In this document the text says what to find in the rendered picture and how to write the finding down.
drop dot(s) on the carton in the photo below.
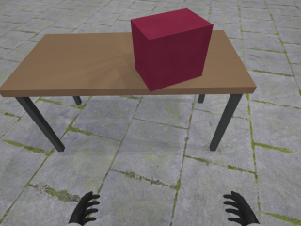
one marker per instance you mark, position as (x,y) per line
(170,47)

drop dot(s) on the table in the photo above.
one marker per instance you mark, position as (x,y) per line
(103,64)

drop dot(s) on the robot right hand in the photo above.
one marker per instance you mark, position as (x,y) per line
(244,211)

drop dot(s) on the robot left hand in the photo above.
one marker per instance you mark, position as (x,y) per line
(79,213)

